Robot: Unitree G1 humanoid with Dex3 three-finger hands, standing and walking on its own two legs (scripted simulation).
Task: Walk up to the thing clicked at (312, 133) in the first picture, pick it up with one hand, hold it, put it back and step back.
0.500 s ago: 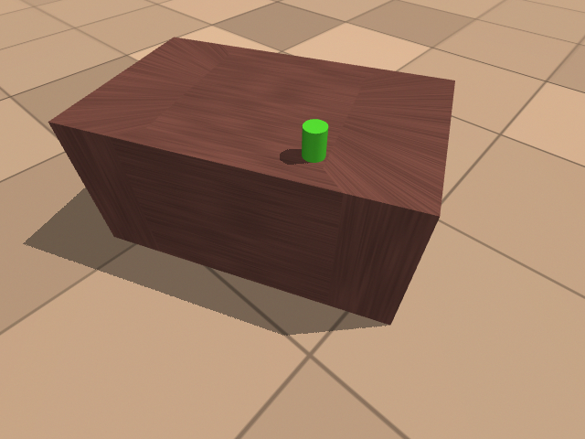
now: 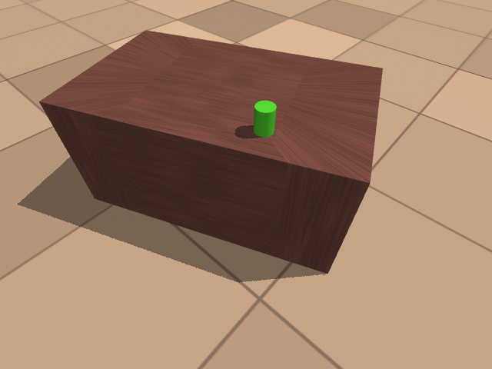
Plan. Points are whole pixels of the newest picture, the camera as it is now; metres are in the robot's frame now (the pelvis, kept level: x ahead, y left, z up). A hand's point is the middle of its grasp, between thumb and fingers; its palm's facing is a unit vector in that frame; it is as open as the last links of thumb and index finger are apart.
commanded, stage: stand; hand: left
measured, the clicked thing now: (264, 119) +0.91 -0.04 -0.13
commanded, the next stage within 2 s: walk up in 0.62 s
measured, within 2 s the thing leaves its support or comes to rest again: neither
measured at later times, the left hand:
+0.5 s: hand out of the picture +0.08 +0.25 -0.16, palm faces -0.03 -0.94 -0.33, open 7.3 cm
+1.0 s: hand out of the picture +0.17 +0.22 -0.16, palm faces -0.14 -0.89 -0.43, open 7.3 cm
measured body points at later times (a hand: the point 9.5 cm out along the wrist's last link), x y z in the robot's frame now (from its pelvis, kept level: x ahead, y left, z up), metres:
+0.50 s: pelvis +0.01 +0.00 +0.00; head +0.02 +0.00 +0.45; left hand +0.08 +0.30 -0.13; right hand +0.09 -0.29 -0.13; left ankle +0.00 +0.12 -0.75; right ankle +0.00 -0.12 -0.75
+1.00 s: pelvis +0.09 -0.07 -0.03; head +0.09 -0.10 +0.42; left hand +0.17 +0.26 -0.13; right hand +0.09 -0.41 -0.16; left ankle +0.02 +0.10 -0.71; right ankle +0.14 -0.20 -0.75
